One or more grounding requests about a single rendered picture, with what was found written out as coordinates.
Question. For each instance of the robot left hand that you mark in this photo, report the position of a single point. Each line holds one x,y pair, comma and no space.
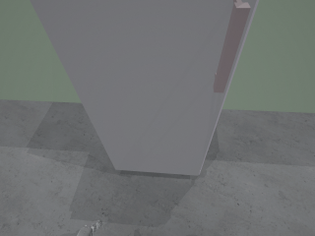
90,228

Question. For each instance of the fridge door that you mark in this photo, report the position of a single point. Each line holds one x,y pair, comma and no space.
144,71

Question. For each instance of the handle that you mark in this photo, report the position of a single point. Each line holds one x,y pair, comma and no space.
238,18

